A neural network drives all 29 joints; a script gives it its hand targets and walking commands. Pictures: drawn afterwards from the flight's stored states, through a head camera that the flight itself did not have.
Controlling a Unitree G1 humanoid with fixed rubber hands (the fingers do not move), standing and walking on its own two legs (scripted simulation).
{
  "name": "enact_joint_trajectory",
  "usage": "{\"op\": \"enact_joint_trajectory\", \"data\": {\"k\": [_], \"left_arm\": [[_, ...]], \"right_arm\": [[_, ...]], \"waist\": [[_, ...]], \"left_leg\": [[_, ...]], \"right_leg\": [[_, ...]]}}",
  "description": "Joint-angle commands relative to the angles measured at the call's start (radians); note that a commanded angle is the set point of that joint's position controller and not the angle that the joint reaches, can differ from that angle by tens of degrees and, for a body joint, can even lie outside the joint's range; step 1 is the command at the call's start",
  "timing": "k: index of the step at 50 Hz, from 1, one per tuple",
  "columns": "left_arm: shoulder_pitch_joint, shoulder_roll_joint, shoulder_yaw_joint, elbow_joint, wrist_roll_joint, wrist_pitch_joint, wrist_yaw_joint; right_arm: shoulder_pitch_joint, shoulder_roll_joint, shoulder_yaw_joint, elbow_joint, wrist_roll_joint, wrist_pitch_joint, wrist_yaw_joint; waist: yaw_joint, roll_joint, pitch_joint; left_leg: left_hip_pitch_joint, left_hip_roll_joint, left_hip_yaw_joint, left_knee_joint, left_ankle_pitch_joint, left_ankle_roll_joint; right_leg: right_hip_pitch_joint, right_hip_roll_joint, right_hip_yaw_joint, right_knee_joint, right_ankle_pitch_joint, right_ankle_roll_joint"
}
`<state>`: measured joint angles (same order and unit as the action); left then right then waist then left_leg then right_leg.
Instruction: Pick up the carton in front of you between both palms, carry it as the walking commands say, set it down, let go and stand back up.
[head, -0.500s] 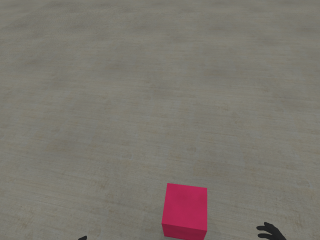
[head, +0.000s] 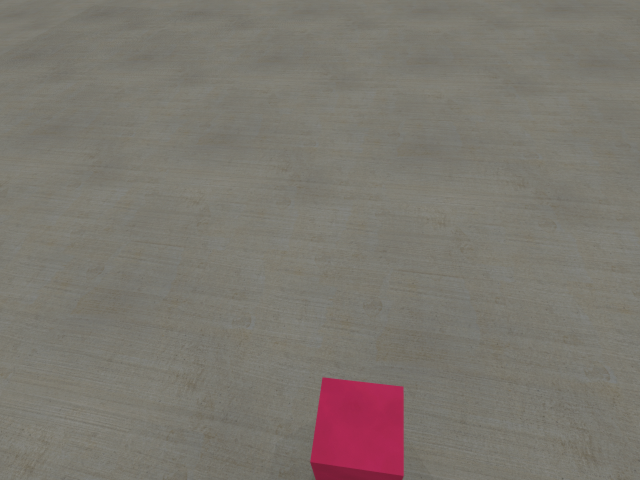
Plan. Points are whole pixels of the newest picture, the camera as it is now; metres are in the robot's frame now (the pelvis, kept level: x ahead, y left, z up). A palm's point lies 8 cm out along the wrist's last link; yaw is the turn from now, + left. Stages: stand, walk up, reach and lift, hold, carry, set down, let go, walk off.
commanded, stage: stand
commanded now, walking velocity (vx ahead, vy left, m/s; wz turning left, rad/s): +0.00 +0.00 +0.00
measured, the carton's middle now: (359, 438) +0.37 -0.03 -0.64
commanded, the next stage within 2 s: none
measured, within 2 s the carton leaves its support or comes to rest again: neither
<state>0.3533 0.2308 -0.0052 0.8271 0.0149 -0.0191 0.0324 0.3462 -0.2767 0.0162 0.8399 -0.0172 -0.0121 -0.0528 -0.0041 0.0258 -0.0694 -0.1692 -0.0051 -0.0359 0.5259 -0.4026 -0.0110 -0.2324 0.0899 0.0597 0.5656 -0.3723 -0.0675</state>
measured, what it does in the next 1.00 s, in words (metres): stands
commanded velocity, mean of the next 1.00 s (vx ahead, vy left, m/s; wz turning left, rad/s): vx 0.00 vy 0.00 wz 0.00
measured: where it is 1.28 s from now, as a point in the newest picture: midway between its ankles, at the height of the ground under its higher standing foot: outside the picture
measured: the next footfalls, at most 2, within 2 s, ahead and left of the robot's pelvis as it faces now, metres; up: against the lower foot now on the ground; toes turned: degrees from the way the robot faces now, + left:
none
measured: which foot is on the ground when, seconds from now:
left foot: down 0.00-1.00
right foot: down 0.00-1.00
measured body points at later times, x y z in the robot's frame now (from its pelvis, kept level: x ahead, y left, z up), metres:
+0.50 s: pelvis -0.02 +0.00 +0.01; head -0.02 -0.01 +0.46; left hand -0.04 +0.23 -0.14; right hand -0.05 -0.24 -0.16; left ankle -0.08 +0.13 -0.73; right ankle -0.05 -0.08 -0.73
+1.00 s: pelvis -0.04 +0.01 +0.01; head -0.04 +0.00 +0.46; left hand -0.08 +0.22 -0.15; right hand -0.10 -0.21 -0.16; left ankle -0.08 +0.13 -0.73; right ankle -0.05 -0.08 -0.73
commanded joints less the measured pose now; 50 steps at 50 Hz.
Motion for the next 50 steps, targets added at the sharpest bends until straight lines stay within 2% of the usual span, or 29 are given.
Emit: {"op": "enact_joint_trajectory", "data": {"k": [1, 13, 24, 50], "left_arm": [[0.061, 0.113, 0.027, -0.009, 0.000, -0.002, 0.005], [0.092, 0.078, 0.015, 0.122, -0.001, 0.009, 0.005], [0.110, 0.036, 0.001, 0.214, -0.003, 0.013, 0.009], [0.110, -0.024, -0.010, 0.310, -0.006, 0.013, 0.016]], "right_arm": [[0.058, -0.096, -0.019, -0.004, 0.000, -0.001, -0.005], [0.089, -0.058, 0.006, 0.136, -0.002, 0.014, -0.004], [0.107, -0.015, 0.023, 0.228, -0.001, 0.018, -0.005], [0.125, 0.055, 0.025, 0.323, -0.001, 0.016, -0.006]], "waist": [[-0.001, -0.037, 0.052], [0.001, -0.035, 0.120], [0.002, -0.033, 0.157], [0.005, -0.028, 0.181]], "left_leg": [[0.002, 0.066, -0.041, -0.041, 0.331, 0.021], [0.025, 0.072, -0.041, -0.092, 0.279, 0.028], [0.031, 0.076, -0.040, -0.113, 0.259, 0.032], [0.015, 0.079, -0.041, -0.132, 0.237, 0.044]], "right_leg": [[0.019, -0.149, 0.125, -0.072, 0.582, -0.007], [0.014, -0.143, 0.136, -0.125, 0.442, -0.007], [0.001, -0.137, 0.138, -0.151, 0.366, -0.002], [-0.014, -0.130, 0.134, -0.178, 0.285, 0.004]]}}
